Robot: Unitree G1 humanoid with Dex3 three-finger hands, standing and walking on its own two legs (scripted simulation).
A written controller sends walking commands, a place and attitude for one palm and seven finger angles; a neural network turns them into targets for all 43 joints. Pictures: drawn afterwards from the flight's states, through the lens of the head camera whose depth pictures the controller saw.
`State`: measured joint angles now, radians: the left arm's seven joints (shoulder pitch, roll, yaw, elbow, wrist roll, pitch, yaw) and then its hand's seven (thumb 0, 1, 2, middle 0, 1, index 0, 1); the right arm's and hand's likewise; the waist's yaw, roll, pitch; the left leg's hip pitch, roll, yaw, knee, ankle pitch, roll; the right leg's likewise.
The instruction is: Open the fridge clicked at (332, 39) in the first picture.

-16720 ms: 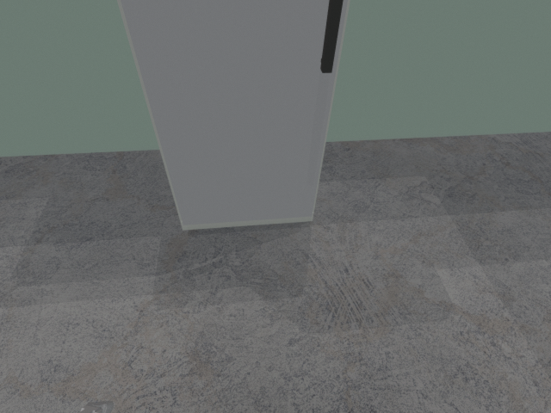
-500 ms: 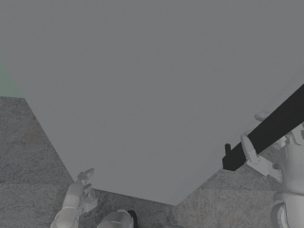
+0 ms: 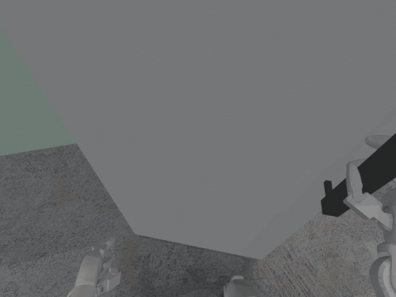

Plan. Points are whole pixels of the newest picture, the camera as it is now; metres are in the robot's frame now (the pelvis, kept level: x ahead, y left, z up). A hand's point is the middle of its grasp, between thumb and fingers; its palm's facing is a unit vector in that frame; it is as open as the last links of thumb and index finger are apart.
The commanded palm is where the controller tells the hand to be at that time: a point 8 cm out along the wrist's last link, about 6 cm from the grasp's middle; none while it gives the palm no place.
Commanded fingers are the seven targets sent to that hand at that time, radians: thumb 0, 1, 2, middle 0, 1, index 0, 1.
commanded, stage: walk backward, drawing the door open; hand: right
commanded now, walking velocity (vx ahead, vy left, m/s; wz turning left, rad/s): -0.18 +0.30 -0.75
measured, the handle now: out of the picture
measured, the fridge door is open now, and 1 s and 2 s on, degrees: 24 57 75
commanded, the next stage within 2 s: stop walking and hold the door back in 1.50 s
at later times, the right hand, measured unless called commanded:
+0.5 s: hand out of the picture +0.11 -0.13 +0.16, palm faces +0.62 +0.74 -0.27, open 7.2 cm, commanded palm +0.05 -0.15 +0.17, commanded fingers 0.00 -0.90 -0.90 0.45 1.40 0.45 1.40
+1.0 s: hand out of the picture +0.02 -0.05 +0.16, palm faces +0.82 +0.49 -0.28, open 7.1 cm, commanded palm -0.04 -0.05 +0.17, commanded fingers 0.00 -0.90 -0.90 0.45 1.40 0.45 1.40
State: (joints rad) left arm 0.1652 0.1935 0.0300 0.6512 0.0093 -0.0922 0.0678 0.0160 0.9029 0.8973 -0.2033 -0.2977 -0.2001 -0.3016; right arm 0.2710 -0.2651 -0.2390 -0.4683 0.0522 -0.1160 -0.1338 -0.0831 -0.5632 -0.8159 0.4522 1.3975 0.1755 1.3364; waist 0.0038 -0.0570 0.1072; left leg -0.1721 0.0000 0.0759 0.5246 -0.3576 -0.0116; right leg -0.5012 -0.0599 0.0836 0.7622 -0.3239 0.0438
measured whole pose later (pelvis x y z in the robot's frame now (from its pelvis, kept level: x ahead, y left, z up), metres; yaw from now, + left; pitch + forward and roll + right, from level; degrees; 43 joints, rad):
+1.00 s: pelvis -0.06 +0.30 +0.00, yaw -38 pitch -1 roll +2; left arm 0.16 0.13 -0.04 0.59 0.00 -0.16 0.05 0.01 0.90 0.90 -0.21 -0.30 -0.20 -0.30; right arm 0.14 -0.33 -0.26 -0.33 0.07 -0.05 -0.12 -0.05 -0.56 -0.82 0.45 1.40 0.22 1.33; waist -0.03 -0.05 0.10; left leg -0.28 0.02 0.04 0.55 -0.24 -0.07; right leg -0.33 -0.12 0.08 0.54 -0.20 0.08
